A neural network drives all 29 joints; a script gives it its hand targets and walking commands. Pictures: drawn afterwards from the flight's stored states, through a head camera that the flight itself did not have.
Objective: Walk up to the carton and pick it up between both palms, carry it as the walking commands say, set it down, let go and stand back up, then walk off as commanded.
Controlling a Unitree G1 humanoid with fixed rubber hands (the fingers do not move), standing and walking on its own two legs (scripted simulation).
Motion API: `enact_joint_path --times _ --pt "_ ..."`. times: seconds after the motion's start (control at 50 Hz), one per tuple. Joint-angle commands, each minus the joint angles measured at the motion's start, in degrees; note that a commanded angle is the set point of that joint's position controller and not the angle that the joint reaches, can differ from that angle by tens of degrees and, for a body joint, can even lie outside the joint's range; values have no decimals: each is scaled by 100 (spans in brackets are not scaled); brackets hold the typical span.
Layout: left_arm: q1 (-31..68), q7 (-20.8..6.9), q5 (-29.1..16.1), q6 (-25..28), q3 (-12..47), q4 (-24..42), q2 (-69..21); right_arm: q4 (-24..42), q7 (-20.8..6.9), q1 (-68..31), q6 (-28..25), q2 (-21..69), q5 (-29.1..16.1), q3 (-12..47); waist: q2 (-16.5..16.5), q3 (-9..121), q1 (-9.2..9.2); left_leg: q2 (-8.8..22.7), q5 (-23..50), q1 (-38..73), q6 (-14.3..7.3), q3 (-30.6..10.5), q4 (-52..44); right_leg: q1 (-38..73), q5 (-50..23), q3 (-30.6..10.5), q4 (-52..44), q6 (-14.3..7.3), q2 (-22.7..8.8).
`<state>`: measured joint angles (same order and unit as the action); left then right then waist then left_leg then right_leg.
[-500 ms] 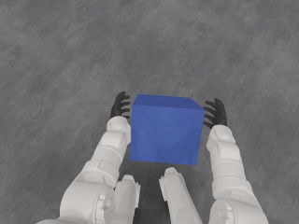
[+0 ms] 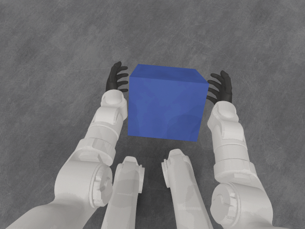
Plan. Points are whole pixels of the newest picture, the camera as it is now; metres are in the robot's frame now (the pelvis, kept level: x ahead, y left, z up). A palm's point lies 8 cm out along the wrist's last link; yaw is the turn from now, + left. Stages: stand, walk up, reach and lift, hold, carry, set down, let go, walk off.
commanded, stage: set down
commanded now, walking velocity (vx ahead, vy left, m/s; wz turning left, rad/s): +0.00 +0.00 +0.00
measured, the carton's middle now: (164, 99) +0.47 -0.07 -0.21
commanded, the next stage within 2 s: none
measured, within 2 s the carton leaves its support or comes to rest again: neither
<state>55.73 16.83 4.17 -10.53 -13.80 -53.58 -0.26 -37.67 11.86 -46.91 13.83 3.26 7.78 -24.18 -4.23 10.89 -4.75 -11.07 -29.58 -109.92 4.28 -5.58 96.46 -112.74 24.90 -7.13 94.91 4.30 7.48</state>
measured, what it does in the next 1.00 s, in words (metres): lowers itself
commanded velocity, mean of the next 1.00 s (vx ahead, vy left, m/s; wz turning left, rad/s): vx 0.00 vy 0.00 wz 0.00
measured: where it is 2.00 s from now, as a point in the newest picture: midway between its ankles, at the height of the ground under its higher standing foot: (156, 197)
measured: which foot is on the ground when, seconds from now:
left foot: down 0.00-1.00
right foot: down 0.00-1.00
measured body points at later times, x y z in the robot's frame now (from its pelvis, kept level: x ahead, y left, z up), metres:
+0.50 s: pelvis -0.01 +0.00 -0.06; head +0.29 -0.03 +0.27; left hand +0.51 +0.07 -0.19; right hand +0.45 -0.21 -0.19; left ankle +0.10 +0.12 -0.48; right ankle +0.12 -0.13 -0.48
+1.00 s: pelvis -0.04 +0.00 -0.11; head +0.32 -0.03 +0.14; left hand +0.53 +0.06 -0.28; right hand +0.48 -0.22 -0.27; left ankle +0.10 +0.12 -0.48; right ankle +0.12 -0.13 -0.48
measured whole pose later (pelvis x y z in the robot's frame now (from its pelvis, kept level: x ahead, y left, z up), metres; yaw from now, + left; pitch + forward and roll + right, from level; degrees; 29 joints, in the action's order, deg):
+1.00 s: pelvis -0.04 +0.00 -0.11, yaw +0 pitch +29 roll +0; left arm 84.6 15.8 0.2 -14.4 -10.4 -53.5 10.4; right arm -40.7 11.3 -76.8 14.3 -6.4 2.6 -25.7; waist -2.0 -28.8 -6.4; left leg -11.7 -31.1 -118.4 5.1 -3.3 120.3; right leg -120.6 25.6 -4.5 117.2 5.7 7.4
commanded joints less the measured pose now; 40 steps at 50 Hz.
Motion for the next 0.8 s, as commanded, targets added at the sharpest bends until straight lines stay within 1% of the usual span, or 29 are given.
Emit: enact_joint_path --times 0.0,0.02,0.06,0.08,0.12,0.14,0.16,0.18,0.2,0.22,0.24,0.26,0.3,0.34,0.36,0.38,0.4,0.42,0.46,0.52,0.54,0.56,0.58,0.62,0.64,0.66,0.7,0.74,0.78 --pt "3699 -2010 -359 282 2067 576 -5272 338 -1747 -4282 -298 4898 -615 3333 383 5753 -17 -247 861 2132 -280 896 -637 4036 -1381 1084 -605 99 90" --pt "3924 -1998 -389 289 2063 710 -5312 216 -1705 -4251 -265 4941 -550 3202 443 5643 -263 -219 605 2040 -326 845 -649 4063 -1134 1076 -595 58 121" --pt "4000 -2031 -357 329 2102 886 -5144 200 -1745 -4295 -260 5153 -707 3304 552 5762 -12 -219 605 1966 -360 886 -646 4090 -1163 1048 -611 77 150" --pt "3945 -2023 -345 247 1990 552 -5347 175 -1704 -4459 -249 4906 -594 3084 338 5645 -353 -174 500 2001 -337 836 -580 3985 -1020 1088 -516 45 128" --pt "4335 -2048 -665 353 2417 1351 -5363 789 -1677 -4781 -278 5103 -776 3530 657 6400 -230 -234 840 2033 -326 898 -369 4394 -1380 1080 -356 75 172" --pt "4695 -2061 -730 335 2380 1127 -5150 707 -1668 -4936 -283 4883 -887 3441 554 6281 -331 -222 749 1741 -312 996 -291 4259 -1378 1083 -371 55 153" --pt "4516 -2058 -594 288 2267 1075 -5225 650 -1660 -4846 -268 4988 -757 3338 377 6109 -150 -240 597 1653 -297 984 -345 4210 -1267 1054 -318 27 128" --pt "4539 -2045 -650 331 2294 1098 -5267 237 -1669 -4625 -265 4993 -662 3232 531 6023 -374 -209 607 1642 -318 916 -355 4052 -1363 1157 -243 29 123" --pt "4451 -2061 -543 233 2200 841 -5201 300 -1652 -4630 -258 4834 -660 3150 212 5792 -233 -222 535 1596 -265 958 -284 3963 -1203 1003 -307 -27 97" --pt "4430 -2024 -590 250 2269 874 -5282 400 -1667 -4769 -246 5043 -763 3264 399 6142 -356 -178 586 1970 -307 850 -229 3930 -1224 1136 -114 29 139" --pt "4392 -2024 -526 224 2240 764 -5386 149 -1673 -4663 -220 4893 -600 3100 217 5838 -498 -177 545 1739 -244 934 -260 3770 -1158 1144 -205 6 123" --pt "4702 -2087 -581 267 2188 840 -5278 185 -1703 -4693 -247 4737 -591 3077 233 5967 -410 -217 512 1414 -218 1008 -95 3777 -1118 1048 -151 -46 94" --pt "4840 -2048 -893 320 2675 1508 -5410 729 -1700 -4752 -293 4954 -761 3365 254 6818 -595 -214 1087 1911 -212 864 -11 4009 -1778 1188 111 -41 124" --pt "4475 -1998 -476 246 2162 664 -5288 189 -1787 -4913 -272 4655 -639 3047 -83 6026 -318 -186 690 1607 -185 987 -27 3329 -1287 1191 183 -27 81" --pt "4353 -2007 -497 147 2217 550 -5295 399 -1824 -4856 -249 4577 -718 3058 -244 6029 -343 -165 967 1897 -172 964 44 3256 -1437 1165 162 -34 70" --pt "4298 -1956 -580 201 2341 820 -5350 583 -1849 -4984 -285 4661 -776 3143 -134 6305 -348 -185 1172 2080 -210 859 31 3243 -1586 1284 311 -36 102" --pt "4620 -1943 -738 283 2486 1211 -5489 692 -1856 -5023 -281 4693 -874 3312 55 6618 -559 -222 1030 1904 -167 944 111 3548 -1586 1263 250 -64 132" --pt "5004 -1877 -803 264 2646 1208 -5478 685 -1881 -5064 -311 4476 -785 3222 -126 6622 -604 -171 1063 2068 -197 851 78 3248 -1575 1315 447 -90 115" --pt "4804 -1870 -708 293 2514 1031 -5293 218 -1936 -5001 -295 4396 -708 3127 -126 6364 -513 -205 1066 1864 -152 950 189 2827 -1498 1337 460 -74 65" --pt "4966 -1736 -796 323 2727 1425 -5271 775 -1950 -5204 -351 4414 -1011 3303 -269 7166 -379 -181 1612 2343 -165 913 337 3059 -1986 1347 683 -26 82" --pt "4944 -1791 -798 310 2634 1361 -5218 435 -1937 -5010 -299 4522 -868 3256 55 6792 -500 -193 1392 1932 -194 918 406 3082 -1824 1311 616 -47 92" --pt "4815 -1809 -794 285 2608 1172 -5047 646 -1912 -5217 -319 4402 -911 3231 -124 6785 -427 -193 1225 1834 -171 951 479 3019 -1750 1298 718 -38 26" --pt "5098 -1800 -841 258 2707 1171 -5170 825 -1912 -5463 -335 4260 -877 3240 31 6798 -652 -183 1166 1662 -194 908 557 2900 -1712 1410 808 -11 53" --pt "5143 -1790 -996 269 2778 1283 -5215 870 -1875 -5595 -298 4133 -1000 3350 -68 7230 -631 -185 1348 2027 -173 991 632 3092 -1796 1403 875 11 40" --pt "5679 -1761 -1022 267 2893 1814 -5047 992 -1911 -5915 -275 4056 -1159 3506 -122 7681 -391 -152 1357 2169 -205 1005 743 3296 -1766 1333 992 -34 -1" --pt "5838 -1757 -1077 263 2919 1780 -4936 729 -1916 -5780 -224 4067 -1092 3360 15 7436 -544 -113 1146 2017 -226 955 707 3062 -1581 1408 984 -9 -16" --pt "5893 -1735 -1002 125 2885 1718 -4796 1309 -1835 -6493 -216 4016 -1229 3633 111 8344 -323 -110 1057 2319 -239 1108 880 3899 -1588 1393 1085 -4 -66" --pt "6091 -1727 -1364 78 3307 2430 -4502 2055 -1773 -6848 -189 3865 -1589 3887 273 9854 -407 -74 1650 2895 -275 1113 1070 4623 -2220 1460 1322 54 -32" --pt "6402 -1666 -1422 -89 3458 2995 -4175 2249 -1704 -7203 -55 3459 -1780 4165 319 11138 -187 -14 1915 3915 -227 1260 1174 5652 -2342 1413 1269 93 -77"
